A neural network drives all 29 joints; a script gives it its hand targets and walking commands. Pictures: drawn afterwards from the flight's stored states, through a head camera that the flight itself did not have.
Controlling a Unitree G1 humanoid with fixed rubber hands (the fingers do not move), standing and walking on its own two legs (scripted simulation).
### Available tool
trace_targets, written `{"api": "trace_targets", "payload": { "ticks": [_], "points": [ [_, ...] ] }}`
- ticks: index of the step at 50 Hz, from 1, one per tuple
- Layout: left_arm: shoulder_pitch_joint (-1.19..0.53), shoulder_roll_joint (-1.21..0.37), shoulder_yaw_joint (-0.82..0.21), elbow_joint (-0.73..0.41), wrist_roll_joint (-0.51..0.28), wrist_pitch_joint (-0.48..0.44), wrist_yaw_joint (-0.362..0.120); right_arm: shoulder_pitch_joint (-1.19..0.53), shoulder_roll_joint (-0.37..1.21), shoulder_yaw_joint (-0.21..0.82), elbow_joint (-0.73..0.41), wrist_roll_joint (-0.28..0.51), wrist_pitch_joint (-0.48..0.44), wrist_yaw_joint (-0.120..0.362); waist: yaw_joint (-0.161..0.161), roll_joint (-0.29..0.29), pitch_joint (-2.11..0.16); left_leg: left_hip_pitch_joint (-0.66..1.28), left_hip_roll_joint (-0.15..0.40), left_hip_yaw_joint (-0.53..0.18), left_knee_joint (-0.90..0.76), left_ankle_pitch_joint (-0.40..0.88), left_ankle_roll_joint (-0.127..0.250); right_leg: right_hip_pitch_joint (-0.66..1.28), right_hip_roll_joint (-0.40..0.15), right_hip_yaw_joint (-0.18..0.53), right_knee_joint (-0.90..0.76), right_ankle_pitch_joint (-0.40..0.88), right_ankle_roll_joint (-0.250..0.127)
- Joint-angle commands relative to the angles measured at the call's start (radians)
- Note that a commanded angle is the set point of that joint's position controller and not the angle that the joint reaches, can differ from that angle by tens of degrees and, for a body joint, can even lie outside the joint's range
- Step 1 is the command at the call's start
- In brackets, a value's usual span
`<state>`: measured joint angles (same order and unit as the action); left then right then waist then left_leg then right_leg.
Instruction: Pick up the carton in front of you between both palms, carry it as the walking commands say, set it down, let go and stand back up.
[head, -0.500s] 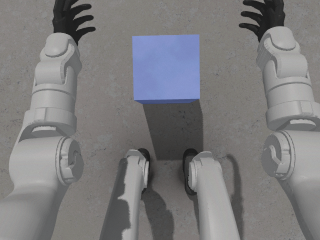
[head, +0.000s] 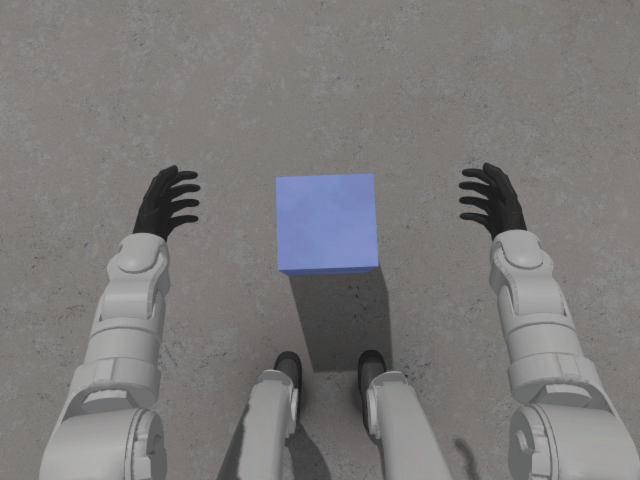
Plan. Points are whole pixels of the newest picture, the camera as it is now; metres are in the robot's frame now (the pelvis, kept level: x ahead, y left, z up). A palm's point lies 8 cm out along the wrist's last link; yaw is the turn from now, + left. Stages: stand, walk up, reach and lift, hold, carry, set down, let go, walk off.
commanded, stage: let go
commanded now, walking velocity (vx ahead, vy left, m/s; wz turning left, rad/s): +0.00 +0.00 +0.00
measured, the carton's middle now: (325, 230) +0.48 +0.02 -0.57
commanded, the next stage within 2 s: stand in 1.02 s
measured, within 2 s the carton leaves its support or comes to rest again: neither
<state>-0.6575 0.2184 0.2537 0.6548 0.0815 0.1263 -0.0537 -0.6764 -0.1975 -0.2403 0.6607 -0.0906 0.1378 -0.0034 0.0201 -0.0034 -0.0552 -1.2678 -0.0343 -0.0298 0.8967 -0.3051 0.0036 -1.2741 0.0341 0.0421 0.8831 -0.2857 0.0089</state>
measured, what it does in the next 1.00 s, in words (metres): rises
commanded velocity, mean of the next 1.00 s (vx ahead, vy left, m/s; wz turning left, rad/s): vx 0.00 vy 0.00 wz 0.00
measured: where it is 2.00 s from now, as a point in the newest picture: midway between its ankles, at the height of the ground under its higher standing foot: (329, 406)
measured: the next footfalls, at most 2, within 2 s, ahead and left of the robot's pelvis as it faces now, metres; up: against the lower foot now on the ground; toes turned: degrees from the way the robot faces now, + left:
none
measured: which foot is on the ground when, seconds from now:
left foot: down 0.00-1.00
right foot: down 0.00-1.00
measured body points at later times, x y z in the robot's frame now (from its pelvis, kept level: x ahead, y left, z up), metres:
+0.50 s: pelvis +0.05 +0.00 +0.07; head +0.13 -0.01 +0.51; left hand +0.24 +0.23 -0.01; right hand +0.26 -0.23 -0.02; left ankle +0.03 +0.11 -0.66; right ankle +0.04 -0.12 -0.66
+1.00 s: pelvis +0.05 -0.01 +0.08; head +0.06 -0.01 +0.53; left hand +0.22 +0.23 +0.00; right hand +0.22 -0.24 +0.00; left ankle +0.03 +0.11 -0.66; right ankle +0.04 -0.12 -0.66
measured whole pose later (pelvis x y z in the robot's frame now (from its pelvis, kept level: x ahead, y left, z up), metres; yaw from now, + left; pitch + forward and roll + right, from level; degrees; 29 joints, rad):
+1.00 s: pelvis +0.05 -0.01 +0.08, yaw +1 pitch -6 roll +0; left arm 0.21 0.20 0.05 0.41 0.03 0.17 -0.07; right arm 0.22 -0.20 -0.05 0.41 -0.02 0.15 0.07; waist 0.00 0.00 0.13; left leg -0.06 -0.02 -0.05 0.45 -0.28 0.00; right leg -0.07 0.03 0.04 0.45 -0.27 -0.01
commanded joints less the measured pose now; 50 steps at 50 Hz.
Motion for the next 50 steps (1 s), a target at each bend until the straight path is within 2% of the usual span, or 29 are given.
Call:
{"api": "trace_targets", "payload": {
  "ticks": [1, 10, 19, 24, 32, 37, 49, 50],
  "points": [
    [-0.025, 0.093, -0.01, -0.133, -0.021, -0.046, -0.007, -0.041, -0.087, 0.012, -0.148, 0.016, -0.049, 0.01, 0.007, 0.004, -0.832, 0.599, -0.008, 0.002, -0.076, 0.471, -0.024, 0.533, 0.021, -0.026, -0.067, 0.378, 0.016],
    [0.361, 0.064, -0.073, -0.126, -0.054, -0.124, -0.006, 0.355, -0.071, 0.054, -0.123, 0.039, -0.127, 0.027, -0.001, 0.012, -0.63, 0.756, 0.009, -0.022, -0.191, 0.515, -0.026, 0.677, 0.009, -0.005, -0.186, 0.397, 0.009],
    [0.672, 0.068, -0.137, -0.242, -0.082, -0.156, -0.003, 0.654, -0.081, 0.123, -0.227, 0.078, -0.164, 0.04, -0.007, 0.013, -0.356, 0.937, 0.001, -0.004, -0.365, 0.388, -0.03, 0.942, 0.004, -0.011, -0.354, 0.334, 0.01],
    [0.801, 0.074, -0.165, -0.281, -0.089, -0.147, -0.011, 0.797, -0.084, 0.15, -0.278, 0.086, -0.157, 0.048, -0.011, -0.007, -0.195, 1.044, 0.0, 0.005, -0.461, 0.336, -0.023, 1.078, 0.003, -0.013, -0.445, 0.313, 0.011],
    [0.835, 0.085, -0.184, -0.315, -0.081, -0.071, -0.023, 0.858, -0.098, 0.171, -0.326, 0.087, -0.08, 0.069, -0.018, -0.002, 0.064, 1.107, -0.003, 0.025, -0.541, 0.157, -0.017, 1.149, -0.001, -0.024, -0.526, 0.15, 0.01],
    [0.822, 0.089, -0.176, -0.321, -0.067, -0.016, -0.026, 0.844, -0.099, 0.17, -0.339, 0.079, -0.025, 0.081, -0.016, 0.006, 0.14, 1.118, -0.001, 0.029, -0.538, 0.104, -0.013, 1.169, -0.004, -0.028, -0.526, 0.095, 0.005],
    [0.827, 0.081, -0.172, -0.339, -0.056, 0.011, -0.023, 0.855, -0.1, 0.164, -0.35, 0.068, 0.003, 0.075, -0.02, 0.001, 0.113, 1.178, -0.004, 0.017, -0.515, 0.222, -0.014, 1.222, 0.004, -0.023, -0.501, 0.23, 0.004],
    [0.809, 0.109, -0.173, -0.399, -0.037, 0.065, 0.004, 0.921, -0.104, 0.149, -0.291, 0.089, -0.029, 0.055, -0.031, 0.036, 0.055, 1.171, -0.031, 0.02, -0.483, 0.217, -0.027, 1.26, 0.001, -0.018, -0.467, 0.284, -0.003]
  ]
}}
